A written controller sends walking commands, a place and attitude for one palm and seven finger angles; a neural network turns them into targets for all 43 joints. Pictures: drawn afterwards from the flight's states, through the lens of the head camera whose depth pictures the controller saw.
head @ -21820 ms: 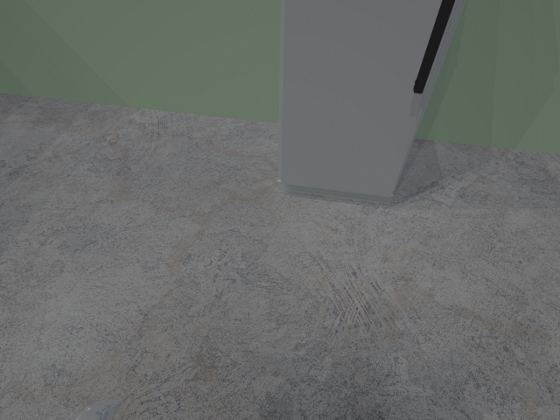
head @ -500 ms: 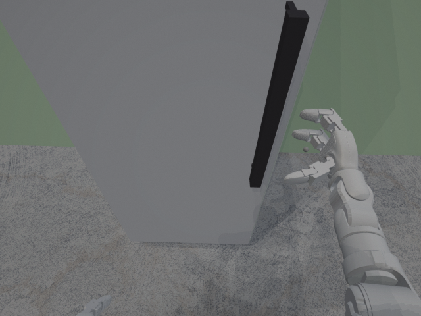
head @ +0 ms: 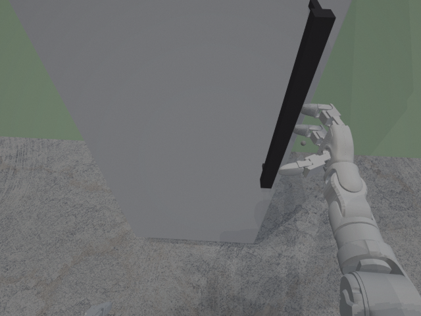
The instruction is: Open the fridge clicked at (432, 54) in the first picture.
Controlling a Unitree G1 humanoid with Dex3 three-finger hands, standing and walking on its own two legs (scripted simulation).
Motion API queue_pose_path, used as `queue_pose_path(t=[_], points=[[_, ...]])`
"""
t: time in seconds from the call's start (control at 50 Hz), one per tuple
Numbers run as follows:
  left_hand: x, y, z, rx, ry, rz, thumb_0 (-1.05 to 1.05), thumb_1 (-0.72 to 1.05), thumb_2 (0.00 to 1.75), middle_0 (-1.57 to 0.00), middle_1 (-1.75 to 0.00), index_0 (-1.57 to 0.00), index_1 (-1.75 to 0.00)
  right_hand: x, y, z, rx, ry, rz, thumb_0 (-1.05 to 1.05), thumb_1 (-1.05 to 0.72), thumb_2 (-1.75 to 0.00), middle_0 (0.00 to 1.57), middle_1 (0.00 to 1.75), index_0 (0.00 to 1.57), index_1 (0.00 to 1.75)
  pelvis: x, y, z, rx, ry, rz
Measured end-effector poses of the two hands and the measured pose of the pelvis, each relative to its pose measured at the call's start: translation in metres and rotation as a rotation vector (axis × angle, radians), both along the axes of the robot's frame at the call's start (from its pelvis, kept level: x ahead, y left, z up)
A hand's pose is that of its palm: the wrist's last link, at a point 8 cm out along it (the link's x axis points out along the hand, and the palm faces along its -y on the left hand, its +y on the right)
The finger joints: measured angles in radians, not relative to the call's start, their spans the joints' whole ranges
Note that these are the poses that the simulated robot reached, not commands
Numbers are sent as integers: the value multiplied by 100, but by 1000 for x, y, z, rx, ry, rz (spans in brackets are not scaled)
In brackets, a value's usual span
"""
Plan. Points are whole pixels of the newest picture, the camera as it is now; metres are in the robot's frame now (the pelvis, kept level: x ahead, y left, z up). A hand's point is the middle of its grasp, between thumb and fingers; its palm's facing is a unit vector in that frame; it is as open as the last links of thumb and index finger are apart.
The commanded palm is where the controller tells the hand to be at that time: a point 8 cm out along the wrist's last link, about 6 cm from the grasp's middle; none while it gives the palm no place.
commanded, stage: feel for the door with the fingertips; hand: right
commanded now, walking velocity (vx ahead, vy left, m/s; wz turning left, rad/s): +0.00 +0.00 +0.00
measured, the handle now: (283, 117) +0.49 -0.08 +0.12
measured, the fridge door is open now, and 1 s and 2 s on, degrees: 0 0 0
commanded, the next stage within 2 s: slide the fingers in behind the handle in 0.20 s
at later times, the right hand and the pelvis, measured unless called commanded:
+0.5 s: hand (302, 137) +0.45 -0.12 +0.11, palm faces -0.04 +1.00 +0.01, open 13.9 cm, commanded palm +0.42 -0.17 +0.11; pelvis +0.00 +0.01 +0.00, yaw +0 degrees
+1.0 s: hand (289, 138) +0.44 -0.09 +0.11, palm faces -0.09 +1.00 +0.00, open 14.0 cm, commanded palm +0.41 -0.15 +0.11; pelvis +0.00 -0.01 +0.00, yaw +0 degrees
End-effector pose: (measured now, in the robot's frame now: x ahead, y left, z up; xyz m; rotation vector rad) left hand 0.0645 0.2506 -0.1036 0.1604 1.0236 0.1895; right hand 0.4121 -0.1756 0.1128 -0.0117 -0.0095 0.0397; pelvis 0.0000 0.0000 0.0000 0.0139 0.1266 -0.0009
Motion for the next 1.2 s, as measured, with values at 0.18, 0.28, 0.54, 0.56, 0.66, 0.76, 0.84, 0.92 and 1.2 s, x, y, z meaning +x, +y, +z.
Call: queue_pose_path(t=[0.18,0.28,0.54,0.56,0.66,0.76,0.84,0.92,1.2], points=[[-4,11,-1,22,31,5,1,91,90,-20,-30,-20,-30,13,8,-2,10,1,3,-1,51,-30,30,120,30,120,-2,6,-1,-3,16,-5],[-8,14,-1,21,37,15,1,91,90,-20,-30,-20,-30,16,5,-2,-1,-2,4,-1,50,-30,34,123,33,122,0,8,-2,-4,24,1],[-12,10,-4,0,41,20,1,91,90,-20,-30,-20,-30,12,-1,2,14,-21,-5,-1,50,-30,32,121,31,121,1,7,-1,-4,22,8],[-11,9,-3,0,38,19,1,91,90,-20,-30,-20,-30,11,-2,2,11,-23,-4,-1,50,-30,32,121,31,121,1,7,-1,-4,22,8],[-6,7,-1,1,24,10,1,91,90,-20,-30,-20,-30,5,-5,-1,9,-11,7,-1,50,-30,31,120,30,121,1,4,-1,0,17,3],[2,4,0,11,7,-8,1,91,90,-20,-30,-20,-30,2,0,-8,19,5,24,-1,50,-30,30,120,30,120,-2,0,-2,6,15,-7],[6,0,0,16,-6,-16,1,91,90,-20,-30,-20,-30,5,8,-6,22,-11,26,-1,51,-30,30,120,30,120,-4,-3,-3,7,19,-9],[6,-4,-1,8,-14,-17,1,91,90,-20,-30,-20,-30,9,17,1,12,-42,36,-1,51,-30,30,120,30,120,-3,-7,-4,6,25,-6],[-10,-13,-5,-15,32,2,1,91,90,-20,-30,-20,-30,11,26,-7,16,-26,7,-1,50,-30,30,120,30,120,1,-10,-4,3,24,11]])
